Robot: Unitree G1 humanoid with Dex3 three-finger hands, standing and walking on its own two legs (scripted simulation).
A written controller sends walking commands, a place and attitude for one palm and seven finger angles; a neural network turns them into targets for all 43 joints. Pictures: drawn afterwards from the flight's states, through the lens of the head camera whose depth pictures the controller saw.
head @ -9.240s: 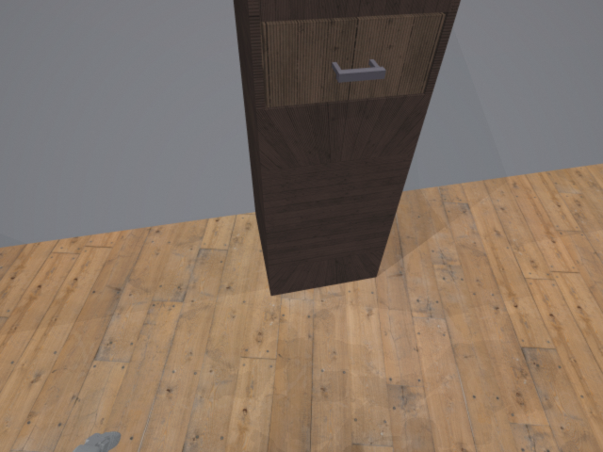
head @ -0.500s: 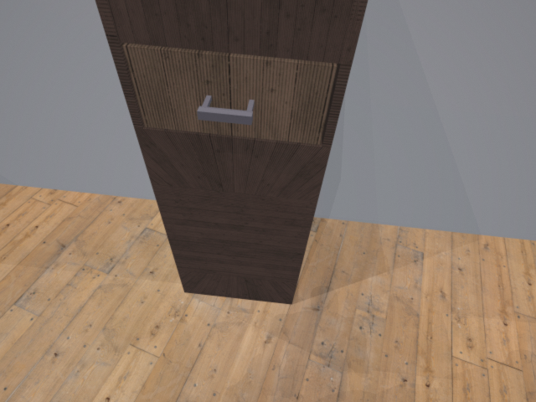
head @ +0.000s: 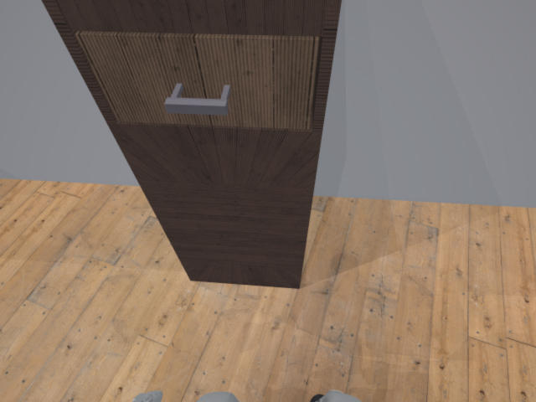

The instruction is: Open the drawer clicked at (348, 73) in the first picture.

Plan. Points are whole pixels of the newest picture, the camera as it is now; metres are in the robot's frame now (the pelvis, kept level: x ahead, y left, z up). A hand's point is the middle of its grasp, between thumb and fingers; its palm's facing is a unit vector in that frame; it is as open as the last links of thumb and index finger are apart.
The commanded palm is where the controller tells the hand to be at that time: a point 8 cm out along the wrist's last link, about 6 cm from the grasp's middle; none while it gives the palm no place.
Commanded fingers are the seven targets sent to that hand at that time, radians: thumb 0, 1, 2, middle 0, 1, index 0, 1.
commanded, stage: come to a stop and stand still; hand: left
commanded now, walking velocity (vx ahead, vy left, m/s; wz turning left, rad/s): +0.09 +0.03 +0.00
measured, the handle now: (199, 98) +0.56 +0.14 +0.14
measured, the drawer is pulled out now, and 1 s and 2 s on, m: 0.00 0.00 0.00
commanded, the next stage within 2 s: look again from close up in 0.98 s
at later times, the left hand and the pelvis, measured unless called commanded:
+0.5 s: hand out of the picture -0.01 +0.18 -0.16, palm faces +0.02 -0.98 -0.21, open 7.4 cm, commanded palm none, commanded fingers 0.00 0.90 0.90 -0.20 -0.30 -0.20 -0.30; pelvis -0.02 +0.00 +0.01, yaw -2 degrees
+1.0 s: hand out of the picture -0.05 +0.12 -0.16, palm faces +0.07 -0.98 -0.17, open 7.3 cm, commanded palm none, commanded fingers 0.00 0.90 0.90 -0.20 -0.30 -0.20 -0.30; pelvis -0.03 -0.03 +0.01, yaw +0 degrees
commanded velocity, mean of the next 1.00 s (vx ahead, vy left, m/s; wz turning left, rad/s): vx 0.04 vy -0.04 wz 0.00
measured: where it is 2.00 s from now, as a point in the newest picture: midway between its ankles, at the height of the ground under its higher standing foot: outside the picture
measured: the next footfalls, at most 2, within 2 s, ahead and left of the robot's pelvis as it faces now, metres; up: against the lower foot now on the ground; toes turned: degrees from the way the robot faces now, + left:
left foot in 0.10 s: -0.01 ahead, +0.14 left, +0.00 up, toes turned +2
right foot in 0.48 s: +0.00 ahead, -0.10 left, +0.00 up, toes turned -5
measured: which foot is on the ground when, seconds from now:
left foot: up 0.00-0.08, down 0.10-1.00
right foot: down 0.00-0.12, up 0.14-0.46, down 0.48-1.00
